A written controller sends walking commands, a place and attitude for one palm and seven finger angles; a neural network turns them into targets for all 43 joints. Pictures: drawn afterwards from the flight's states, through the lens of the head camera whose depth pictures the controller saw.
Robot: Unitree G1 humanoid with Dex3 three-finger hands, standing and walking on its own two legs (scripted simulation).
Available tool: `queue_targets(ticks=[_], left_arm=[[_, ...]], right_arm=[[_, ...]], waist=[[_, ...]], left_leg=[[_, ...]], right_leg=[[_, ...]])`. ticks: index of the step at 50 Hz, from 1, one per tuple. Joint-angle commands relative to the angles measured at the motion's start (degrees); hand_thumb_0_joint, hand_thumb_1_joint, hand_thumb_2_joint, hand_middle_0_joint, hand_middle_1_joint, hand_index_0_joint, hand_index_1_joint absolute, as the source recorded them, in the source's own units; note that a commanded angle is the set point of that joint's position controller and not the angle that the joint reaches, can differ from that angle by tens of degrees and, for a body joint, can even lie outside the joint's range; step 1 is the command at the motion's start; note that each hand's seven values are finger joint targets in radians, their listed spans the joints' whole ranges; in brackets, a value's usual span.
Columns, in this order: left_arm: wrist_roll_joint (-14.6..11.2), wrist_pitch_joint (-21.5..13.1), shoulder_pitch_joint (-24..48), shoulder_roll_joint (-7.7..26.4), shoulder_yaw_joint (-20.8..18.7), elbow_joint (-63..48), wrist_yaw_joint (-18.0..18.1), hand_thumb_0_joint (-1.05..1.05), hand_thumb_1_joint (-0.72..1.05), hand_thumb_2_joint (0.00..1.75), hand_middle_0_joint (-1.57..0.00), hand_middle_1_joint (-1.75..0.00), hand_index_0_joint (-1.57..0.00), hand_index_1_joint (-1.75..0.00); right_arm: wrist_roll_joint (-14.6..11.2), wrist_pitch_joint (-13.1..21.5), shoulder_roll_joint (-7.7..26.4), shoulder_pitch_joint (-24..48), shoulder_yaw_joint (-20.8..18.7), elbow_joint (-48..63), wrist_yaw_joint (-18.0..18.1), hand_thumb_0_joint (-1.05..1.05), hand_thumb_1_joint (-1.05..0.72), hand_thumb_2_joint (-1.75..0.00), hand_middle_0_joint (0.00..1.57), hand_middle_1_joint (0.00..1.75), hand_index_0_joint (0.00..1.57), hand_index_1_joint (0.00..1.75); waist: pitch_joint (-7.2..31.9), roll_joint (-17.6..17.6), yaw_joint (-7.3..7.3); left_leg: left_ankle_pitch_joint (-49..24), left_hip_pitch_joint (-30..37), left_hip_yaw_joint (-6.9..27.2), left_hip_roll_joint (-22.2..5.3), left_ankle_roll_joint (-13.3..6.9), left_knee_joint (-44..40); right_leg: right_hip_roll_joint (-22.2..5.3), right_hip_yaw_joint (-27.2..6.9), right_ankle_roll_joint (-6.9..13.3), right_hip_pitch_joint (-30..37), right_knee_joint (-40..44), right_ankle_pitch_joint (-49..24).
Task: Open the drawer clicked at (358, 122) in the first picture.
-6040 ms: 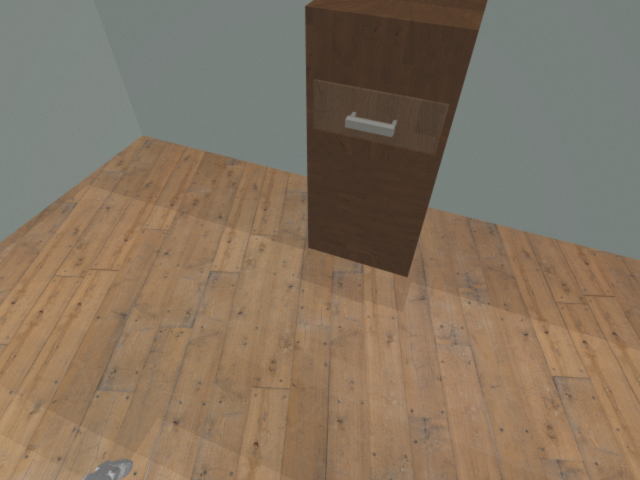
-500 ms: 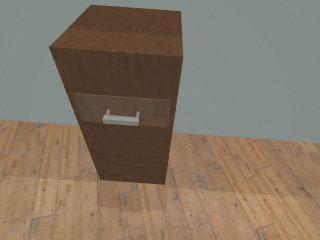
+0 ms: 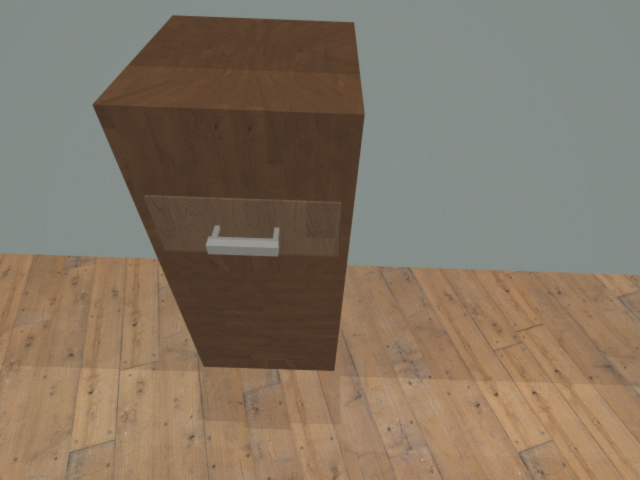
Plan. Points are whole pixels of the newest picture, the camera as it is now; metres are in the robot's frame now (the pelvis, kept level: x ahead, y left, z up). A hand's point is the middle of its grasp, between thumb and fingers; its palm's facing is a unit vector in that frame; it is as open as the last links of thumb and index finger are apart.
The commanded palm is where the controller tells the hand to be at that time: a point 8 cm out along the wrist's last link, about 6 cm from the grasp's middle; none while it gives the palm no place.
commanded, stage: shuffle to correct the standing spot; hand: left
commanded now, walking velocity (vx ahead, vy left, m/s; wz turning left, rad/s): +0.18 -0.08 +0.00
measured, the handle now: (244, 238) +0.58 +0.19 -0.10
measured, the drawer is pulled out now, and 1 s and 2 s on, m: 0.00 0.00 0.00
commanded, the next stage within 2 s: come to a stop and stand still in 0.12 s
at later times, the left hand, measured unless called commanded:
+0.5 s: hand out of the picture +0.03 +0.12 -0.18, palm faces +0.07 -0.99 -0.13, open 7.4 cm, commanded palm none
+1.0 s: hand out of the picture +0.11 +0.12 -0.16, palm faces +0.04 -0.98 -0.22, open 7.2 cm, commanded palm none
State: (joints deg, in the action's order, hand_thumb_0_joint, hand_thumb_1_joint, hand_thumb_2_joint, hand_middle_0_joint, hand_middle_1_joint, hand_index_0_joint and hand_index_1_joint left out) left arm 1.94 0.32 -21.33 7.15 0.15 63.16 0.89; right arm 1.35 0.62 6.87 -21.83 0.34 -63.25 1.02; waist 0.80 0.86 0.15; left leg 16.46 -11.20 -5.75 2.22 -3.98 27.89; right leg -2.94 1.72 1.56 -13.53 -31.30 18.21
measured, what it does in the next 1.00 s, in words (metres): steps on the spot: left foot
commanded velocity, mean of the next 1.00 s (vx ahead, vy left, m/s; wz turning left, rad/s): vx -0.03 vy -0.01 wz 0.00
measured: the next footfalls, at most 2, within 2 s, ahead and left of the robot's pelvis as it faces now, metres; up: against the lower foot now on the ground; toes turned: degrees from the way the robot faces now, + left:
left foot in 0.36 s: +0.12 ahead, +0.06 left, +0.00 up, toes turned +3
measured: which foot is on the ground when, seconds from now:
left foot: down 0.00-0.18, up 0.20-0.34, down 0.36-1.00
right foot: down 0.00-1.00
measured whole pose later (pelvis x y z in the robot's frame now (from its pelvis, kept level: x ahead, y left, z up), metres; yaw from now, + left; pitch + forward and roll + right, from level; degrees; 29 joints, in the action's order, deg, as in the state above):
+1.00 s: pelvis +0.06 -0.06 +0.00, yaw +1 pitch -1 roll +1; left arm 0.8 -0.2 -13.7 10.0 -0.6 58.4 1.9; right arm 1.1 -0.6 8.7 -17.0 0.1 -63.2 0.7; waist -0.2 0.4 0.5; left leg 11.7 -13.0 -5.1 -2.2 0.4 25.7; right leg 0.4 4.9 2.8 -12.2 -27.4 14.6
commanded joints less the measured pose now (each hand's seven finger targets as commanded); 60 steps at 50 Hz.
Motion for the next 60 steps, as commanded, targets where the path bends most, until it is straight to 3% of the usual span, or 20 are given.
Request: queue_targets(ticks=[1, 5, 7, 9, 10, 12, 14, 16, 17, 18, 19, 21, 23, 25, 28, 29, 33, 37, 43, 60], left_arm=[[-0.2, -1.6, -3.9, 2.2, -1.0, -2.0, -0.3, 0.0, 0.9, 0.9, -0.2, -0.3, -0.2, -0.3], [-0.3, -2.3, -6.5, 3.0, -1.5, -1.1, -0.3, 0.0, 0.9, 0.9, -0.2, -0.3, -0.2, -0.3], [-0.4, -2.9, -9.4, 4.3, -2.0, 0.3, 0.0, 0.0, 0.9, 0.9, -0.2, -0.3, -0.2, -0.3], [-0.6, -3.3, -13.1, 6.8, -2.8, 1.8, 0.5, 0.0, 0.9, 0.9, -0.2, -0.3, -0.2, -0.3], [-0.5, -3.6, -14.6, 6.9, -3.0, 2.2, 0.8, 0.0, 0.9, 0.9, -0.2, -0.3, -0.2, -0.3], [0.2, -3.9, -14.7, 6.6, -3.0, 2.2, 1.3, 0.0, 0.9, 0.9, -0.2, -0.3, -0.2, -0.3], [0.3, -3.6, -11.1, 6.0, -2.8, 1.0, 1.8, 0.0, 0.9, 0.9, -0.2, -0.3, -0.2, -0.3], [-0.8, -2.8, -5.2, 4.6, -2.1, -0.5, 1.8, 0.0, 0.9, 0.9, -0.2, -0.3, -0.2, -0.3], [-1.7, -2.5, -5.6, 3.3, -1.8, -0.9, 1.8, 0.0, 0.9, 0.9, -0.2, -0.3, -0.2, -0.3], [-2.2, -2.1, -6.5, 1.7, -1.1, -1.1, 2.2, 0.0, 0.9, 0.9, -0.2, -0.3, -0.2, -0.3], [-2.0, -1.4, -7.7, 1.5, -1.2, -1.0, 2.6, 0.0, 0.9, 0.9, -0.2, -0.3, -0.2, -0.3], [-1.3, -0.4, -4.6, 1.0, -0.8, -1.2, 2.4, 0.0, 0.9, 0.9, -0.2, -0.3, -0.2, -0.3], [-0.9, -0.1, -5.7, 1.6, -0.9, -0.8, 2.2, 0.0, 0.9, 0.9, -0.2, -0.3, -0.2, -0.3], [-1.0, -0.1, -6.2, 2.3, -1.3, -0.9, 2.0, 0.0, 0.9, 0.9, -0.2, -0.3, -0.2, -0.3], [-0.7, -0.3, -3.7, 4.3, -1.9, -3.2, 1.7, 0.0, 0.9, 0.9, -0.2, -0.3, -0.2, -0.3], [-0.7, 0.0, -2.5, 5.0, -2.0, -4.2, 1.5, 0.0, 0.9, 0.9, -0.2, -0.3, -0.2, -0.3], [-0.5, -0.4, -0.1, 6.0, -2.0, -6.1, 1.5, 0.0, 0.9, 0.9, -0.2, -0.3, -0.2, -0.3], [-0.8, -0.5, 4.1, 7.7, -2.0, -7.9, 1.3, 0.0, 0.9, 0.9, -0.2, -0.3, -0.2, -0.3], [-1.0, -0.7, 4.6, 7.5, -1.5, -7.3, 1.0, 0.0, 0.9, 0.9, -0.2, -0.3, -0.2, -0.3], [-1.6, -1.9, -0.3, 5.4, -0.8, -2.2, 0.9, 0.0, 0.9, 0.9, -0.2, -0.3, -0.2, -0.3]], right_arm=[[0.1, 1.1, 7.3, -1.9, -1.7, 2.3, 0.7, 0.0, -0.9, -0.9, 0.2, 0.3, 0.2, 0.3], [-0.1, 1.9, 6.1, -1.6, -1.7, 2.7, 0.7, 0.0, -0.9, -0.9, 0.2, 0.3, 0.2, 0.3], [-0.3, 2.6, 4.5, -0.7, -1.4, 3.2, 0.7, 0.0, -0.9, -0.9, 0.2, 0.3, 0.2, 0.3], [-0.1, 2.7, 2.7, 0.9, -1.1, 4.1, 0.3, 0.0, -0.9, -0.9, 0.2, 0.3, 0.2, 0.3], [0.0, 2.7, 2.5, 3.9, -1.0, 5.0, 0.2, 0.0, -0.9, -0.9, 0.2, 0.3, 0.2, 0.3], [-0.3, 2.9, 2.3, 7.4, -1.1, 6.4, -0.2, 0.0, -0.9, -0.9, 0.2, 0.3, 0.2, 0.3], [-0.7, 2.7, 1.1, 6.0, -0.8, 5.5, -0.1, 0.0, -0.9, -0.9, 0.2, 0.3, 0.2, 0.3], [-0.9, 2.6, 1.6, -3.1, -0.5, 1.4, 0.8, 0.0, -0.9, -0.9, 0.2, 0.3, 0.2, 0.3], [-0.5, 2.9, 5.8, -6.6, -1.2, 0.3, 1.6, 0.0, -0.9, -0.9, 0.2, 0.3, 0.2, 0.3], [-1.0, 2.9, 7.6, -6.9, -1.2, 0.4, 2.2, 0.0, -0.9, -0.9, 0.2, 0.3, 0.2, 0.3], [-1.1, 1.9, 8.1, -2.3, -1.1, 1.5, 2.1, 0.0, -0.9, -0.9, 0.2, 0.3, 0.2, 0.3], [-1.0, 1.6, 7.4, 2.4, -0.8, 2.8, 2.2, 0.0, -0.9, -0.9, 0.2, 0.3, 0.2, 0.3], [-1.1, 1.1, 6.9, 4.8, -0.9, 3.5, 2.3, 0.0, -0.9, -0.9, 0.2, 0.3, 0.2, 0.3], [-1.2, 0.9, 8.2, 5.4, -1.6, 4.4, 2.4, 0.0, -0.9, -0.9, 0.2, 0.3, 0.2, 0.3], [-1.0, 0.4, 8.6, 6.1, -2.7, 5.7, 2.1, 0.0, -0.9, -0.9, 0.2, 0.3, 0.2, 0.3], [-0.8, 0.2, 8.5, 6.9, -3.0, 6.3, 1.9, 0.0, -0.9, -0.9, 0.2, 0.3, 0.2, 0.3], [-0.6, -0.5, 6.8, 7.6, -2.8, 6.8, 1.2, 0.0, -0.9, -0.9, 0.2, 0.3, 0.2, 0.3], [-0.4, -0.9, 5.6, 6.9, -2.2, 6.4, 0.5, 0.0, -0.9, -0.9, 0.2, 0.3, 0.2, 0.3], [-0.2, -0.4, 5.8, 6.4, -1.2, 4.6, 0.1, 0.0, -0.9, -0.9, 0.2, 0.3, 0.2, 0.3], [-0.4, 0.0, 4.1, -1.0, 0.1, -1.0, 0.4, 0.0, -0.9, -0.9, 0.2, 0.3, 0.2, 0.3]], waist=[[-10.3, -3.7, -0.6], [-8.8, 0.5, -1.1], [-6.2, 5.8, -1.7], [-5.2, 12.0, -2.46], [-6.3, 11.5, -3.49], [-6.9, 7.0, -3.94], [-6.2, 3.0, -1.74], [-2.0, 1.3, 3.0], [0.8, -5.9, 3.03], [3.7, -12.3, 1.71], [2.6, -10.1, -0.18], [-5.2, -9.9, -0.71], [-7.6, -7.2, -1.53], [-2.1, -4.8, -1.6], [1.9, -1.7, -0.79], [1.2, -2.9, -0.66], [1.6, 3.3, -0.33], [-0.6, 4.9, 0.42], [-4.7, 1.0, -0.5], [-5.7, 0.0, -0.2]], left_leg=[[17.2, -8.4, 14.4, -12.1, -3.3, -13.1], [9.7, -9.4, 10.0, -9.4, -2.5, -6.3], [2.9, -11.8, 4.0, -5.4, -1.0, 2.9], [6.6, -18.7, -1.4, -1.8, 0.7, 14.0], [12.0, -22.7, -1.0, -2.3, 0.9, 19.1], [16.4, -26.5, 0.9, -3.6, 0.8, 22.4], [12.0, -18.8, 1.4, -4.0, 1.3, 13.4], [-12.4, 1.5, 1.5, -3.3, 1.9, -2.9], [-36.7, 8.8, 10.7, -12.2, -1.3, -2.0], [-61.1, 11.0, 17.2, -20.9, -7.1, -2.8], [-58.0, 7.1, 15.1, -22.6, -9.9, -4.6], [-52.1, 1.1, 13.3, -19.8, -8.5, -7.1], [-54.0, 1.2, 10.5, -17.7, -7.1, -5.1], [-52.0, 5.2, 9.2, -16.1, -5.4, -2.7], [-37.6, 3.8, 7.6, -12.9, -2.3, -1.3], [-30.6, 1.6, 7.6, -12.3, -1.7, -2.3], [-17.7, -0.3, 5.3, -8.7, 0.6, 0.6], [-6.2, -1.4, 4.2, -6.9, 2.2, -1.0], [-2.7, -3.6, 6.5, -7.9, 2.2, -6.5], [-3.3, -2.1, 5.6, -7.6, 2.9, -7.8]], right_leg=[[0.5, 0.0, 2.0, -3.2, 1.8, 3.3], [-1.3, -4.1, 3.2, 0.2, 3.5, 1.0], [-5.1, -9.3, 4.9, 5.8, 5.9, -6.0], [-11.2, -16.9, 8.3, 12.1, 9.7, -15.6], [-13.4, -19.6, 10.7, 13.8, 11.1, -22.4], [-15.2, -18.9, 13.2, 16.0, 10.6, -34.6], [-13.2, -13.1, 11.0, 12.2, 6.9, -43.3], [-5.9, -4.6, 4.6, 3.0, -2.9, -42.3], [-1.6, -1.2, 0.5, -3.4, -8.2, -26.1], [0.4, 0.6, -1.8, -4.7, -12.0, 3.2], [-0.2, -1.3, -1.9, -3.9, -13.6, 14.9], [-1.1, -1.1, -2.1, -4.3, -11.2, 13.5], [-1.5, -0.4, -2.1, -4.2, -6.1, 6.3], [-1.1, -0.3, -2.2, -1.9, -0.9, -2.6], [-2.2, -2.7, -1.2, 0.7, 0.2, -19.4], [-2.4, -2.9, -0.9, 0.2, -0.6, -17.9], [-4.7, -6.6, 0.9, 0.2, 2.6, -23.6], [-6.3, -7.9, 2.0, -2.7, 7.0, -14.2], [-3.9, -6.5, 1.0, -2.6, 11.3, -1.7], [-3.3, -5.9, 1.5, -1.3, 15.5, -0.2]])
